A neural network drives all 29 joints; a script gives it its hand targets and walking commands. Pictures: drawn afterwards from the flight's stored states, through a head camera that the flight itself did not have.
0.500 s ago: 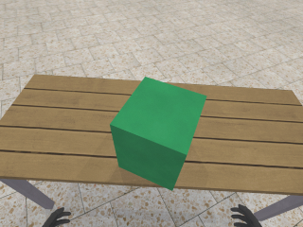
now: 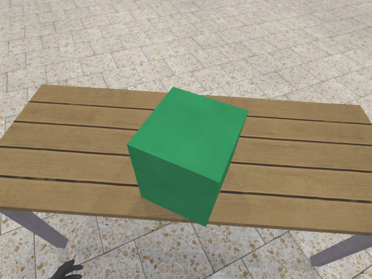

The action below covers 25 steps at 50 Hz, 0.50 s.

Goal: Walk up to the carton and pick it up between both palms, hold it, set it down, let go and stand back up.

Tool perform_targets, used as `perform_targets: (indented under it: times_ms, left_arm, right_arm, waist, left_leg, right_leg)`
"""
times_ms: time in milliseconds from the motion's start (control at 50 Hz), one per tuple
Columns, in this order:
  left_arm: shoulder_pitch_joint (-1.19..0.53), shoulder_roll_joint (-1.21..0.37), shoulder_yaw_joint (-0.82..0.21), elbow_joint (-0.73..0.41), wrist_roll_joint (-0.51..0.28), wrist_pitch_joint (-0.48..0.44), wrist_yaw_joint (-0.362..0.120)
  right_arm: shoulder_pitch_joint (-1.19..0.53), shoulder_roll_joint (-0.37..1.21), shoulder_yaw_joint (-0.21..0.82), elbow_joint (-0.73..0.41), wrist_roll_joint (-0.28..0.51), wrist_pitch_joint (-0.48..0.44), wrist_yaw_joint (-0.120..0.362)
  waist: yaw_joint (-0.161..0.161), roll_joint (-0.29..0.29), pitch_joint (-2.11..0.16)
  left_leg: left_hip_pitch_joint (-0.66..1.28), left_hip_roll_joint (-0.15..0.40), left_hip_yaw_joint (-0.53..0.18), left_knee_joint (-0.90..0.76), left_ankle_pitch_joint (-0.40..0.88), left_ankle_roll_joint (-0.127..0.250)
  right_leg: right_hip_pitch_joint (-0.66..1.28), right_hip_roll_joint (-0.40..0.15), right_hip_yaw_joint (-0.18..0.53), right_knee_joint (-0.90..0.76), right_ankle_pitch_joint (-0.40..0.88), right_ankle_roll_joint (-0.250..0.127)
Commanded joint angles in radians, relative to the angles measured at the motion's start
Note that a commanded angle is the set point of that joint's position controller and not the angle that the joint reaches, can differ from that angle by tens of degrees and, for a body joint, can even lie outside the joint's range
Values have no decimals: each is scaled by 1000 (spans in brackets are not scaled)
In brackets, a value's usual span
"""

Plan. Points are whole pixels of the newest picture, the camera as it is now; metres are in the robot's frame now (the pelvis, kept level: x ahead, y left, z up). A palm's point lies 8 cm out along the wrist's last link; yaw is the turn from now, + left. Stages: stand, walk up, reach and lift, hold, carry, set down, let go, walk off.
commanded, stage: walk up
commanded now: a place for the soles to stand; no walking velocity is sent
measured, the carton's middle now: (189, 158) +0.42 -0.02 -0.02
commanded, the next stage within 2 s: reach and lift in 0.24 s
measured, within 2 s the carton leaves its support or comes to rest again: neither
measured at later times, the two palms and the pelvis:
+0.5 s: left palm (53, 265) +0.19 +0.27 -0.07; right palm (294, 277) +0.16 -0.23 -0.09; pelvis +0.01 +0.00 -0.01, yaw -4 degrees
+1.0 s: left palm (41, 242) +0.23 +0.30 -0.05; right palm (267, 257) +0.19 -0.17 -0.04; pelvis +0.05 +0.05 +0.01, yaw -6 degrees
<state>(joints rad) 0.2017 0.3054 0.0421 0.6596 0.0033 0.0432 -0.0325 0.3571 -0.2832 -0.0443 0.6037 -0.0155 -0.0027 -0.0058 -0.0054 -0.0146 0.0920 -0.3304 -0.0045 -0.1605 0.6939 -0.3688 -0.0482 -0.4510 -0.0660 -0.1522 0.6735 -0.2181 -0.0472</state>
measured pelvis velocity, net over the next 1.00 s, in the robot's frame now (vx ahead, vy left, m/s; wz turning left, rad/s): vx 0.05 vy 0.05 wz -0.11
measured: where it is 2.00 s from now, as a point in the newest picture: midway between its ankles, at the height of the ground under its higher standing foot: outside the picture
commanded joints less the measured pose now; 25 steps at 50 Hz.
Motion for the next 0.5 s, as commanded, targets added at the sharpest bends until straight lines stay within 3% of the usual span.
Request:
perform_targets:
  times_ms: [0, 20, 40, 60, 80, 100, 120, 140, 160, 180, 200, 220, 240, 260, 280, 300, 320, 340, 360, 380, 400, 420, 440, 460, 480]
  left_arm:
    - [20, 174, 45, -84, 10, -25, 4]
    - [19, 170, 41, -89, 2, -23, 8]
    - [13, 172, 45, -79, 1, -24, 14]
    - [19, 174, 50, -74, -9, -16, 14]
    - [30, 169, 44, -83, -1, -14, 16]
    - [6, 149, 44, -77, -13, -20, 13]
    - [3, 145, 34, -82, 3, -13, 10]
    - [-4, 169, 41, -85, 4, -13, 9]
    - [26, 146, 40, -76, -3, -16, 0]
    - [13, 169, 42, -89, -1, -20, 1]
    - [43, 179, 45, -89, 0, -25, 7]
    - [30, 162, 36, -78, 0, -26, 3]
    - [-232, 195, 84, -207, 35, 89, 13]
    - [-208, 178, 74, -249, 55, 153, 28]
    - [-152, 182, 78, -248, 43, 176, 32]
    - [-122, 191, 89, -253, 40, 189, 26]
    - [-136, 177, 86, -283, 37, 199, 22]
    - [-133, 184, 118, -297, 37, 207, 18]
    - [-118, 156, 114, -330, 34, 215, 17]
    - [-75, 161, 112, -337, 22, 217, 13]
    - [-73, 147, 120, -358, 15, 210, 12]
    - [-52, 159, 120, -351, 30, 205, 17]
    - [-40, 169, 127, -348, 6, 205, 7]
    - [-32, 174, 124, -332, -2, 207, 4]
    - [-16, 185, 139, -346, 11, 217, 5]
  right_arm:
    - [31, -140, -46, -86, 1, -20, -4]
    - [40, -143, -51, -80, 10, -23, -3]
    - [28, -142, -44, -67, 5, -19, -4]
    - [48, -128, -43, -75, 0, -14, -2]
    - [37, -131, -45, -81, 13, -11, -3]
    - [17, -117, -41, -83, 5, -12, -5]
    - [-8, -96, -33, -89, 10, -15, -2]
    - [10, -115, -47, -98, 14, -17, 1]
    - [-19, -139, -56, -104, 1, -16, 1]
    - [-41, -163, -50, -110, 3, -21, -1]
    - [-47, -173, -58, -107, 7, -18, -3]
    - [-22, -156, -47, -95, 4, -16, 1]
    - [-313, 12, -78, 98, -51, -133, -5]
    - [-300, -44, -88, 132, -76, -167, 4]
    - [-288, -38, -87, 152, -94, -184, -2]
    - [-273, -57, -80, 165, -85, -188, 0]
    - [-250, -65, -74, 152, -61, -195, -1]
    - [-268, -29, -92, 171, -77, -213, -11]
    - [-271, -44, -68, 163, -69, -219, -6]
    - [-249, -36, -74, 129, -66, -221, -15]
    - [-228, -11, -35, 101, -59, -222, -23]
    - [-189, -22, -45, 97, -68, -224, -37]
    - [-194, -24, -43, 53, -51, -219, -47]
    - [-195, 4, -21, 34, -50, -215, -58]
    - [-159, 13, -27, 47, -44, -210, -63]
  waist:
    - [23, -26, -138]
    - [8, -14, -135]
    - [15, 3, -121]
    - [-4, -4, -100]
    - [15, -17, -106]
    - [15, 26, -101]
    - [3, -5, -92]
    - [14, 46, -79]
    - [20, 104, -86]
    - [26, 88, -108]
    - [39, 74, -86]
    - [39, -7, -92]
    - [14, 110, -67]
    - [-12, 103, -50]
    - [-22, 56, -6]
    - [21, 32, -2]
    - [-5, 56, -72]
    - [3, 48, -58]
    - [-9, 61, -83]
    - [5, -6, -77]
    - [21, -15, -117]
    - [-8, -45, -95]
    - [20, -92, -127]
    - [-13, -60, -89]
    - [6, -25, -83]
  left_leg:
    - [-137, 12, -22, -129, -9, 96]
    - [-97, 13, 13, -91, 23, 85]
    - [-90, -7, 27, -81, 26, 77]
    - [-77, -1, 24, -80, -33, 91]
    - [-81, -5, 21, -75, 14, 82]
    - [-84, 22, -6, -110, 63, 105]
    - [-67, 44, -39, -121, 69, 93]
    - [-96, 25, -70, -157, 47, 101]
    - [-125, 61, -95, -192, 22, 102]
    - [-134, 57, -109, -180, 39, 115]
    - [-154, 40, -86, -145, 57, 95]
    - [-134, 31, -75, -143, 29, 96]
    - [-349, 56, 202, -127, -162, 71]
    - [-413, 100, 217, -174, -245, 97]
    - [-526, 79, 220, -201, -282, 111]
    - [-566, 90, 246, -233, -222, 122]
    - [-500, 81, 249, -203, -181, 105]
    - [-453, 76, 243, -198, -118, 95]
    - [-424, 73, 236, -192, -108, 77]
    - [-375, 60, 259, -202, -76, 61]
    - [-325, 32, 268, -181, -13, 56]
    - [-334, 27, 274, -187, -20, 62]
    - [-291, 12, 275, -154, 30, 51]
    - [-275, 16, 261, -158, 19, 64]
    - [-263, -2, 276, -158, 43, 50]
  right_leg:
    - [253, -135, 212, -258, -258, -6]
    - [213, -162, 236, -281, -238, -22]
    - [181, -157, 225, -302, -306, -25]
    - [149, -165, 209, -303, -336, -30]
    - [189, -160, 223, -294, -276, -25]
    - [201, -152, 180, -247, -227, -40]
    - [144, -132, 197, -241, -176, -26]
    - [187, -111, 162, -218, -194, -15]
    - [195, -104, 160, -181, -195, -14]
    - [236, -73, 154, -166, -121, -12]
    - [233, -86, 146, -169, -127, 0]
    - [217, -109, 187, -205, -208, -24]
    - [311, 72, 110, -47, -256, 2]
    - [446, 61, 126, -23, -274, 10]
    - [541, 46, 174, -23, -251, 19]
    - [624, 55, 143, -3, -208, 32]
    - [657, 46, 168, -15, -182, 46]
    - [642, 49, 183, -48, -161, 34]
    - [663, 52, 173, -55, -158, 38]
    - [638, 51, 203, -127, -177, 44]
    - [705, 33, 236, -159, -148, 51]
    - [672, 53, 230, -162, -127, 42]
    - [665, 21, 248, -201, -117, 60]
    - [616, 39, 270, -206, -199, 57]
    - [612, 17, 281, -229, -164, 47]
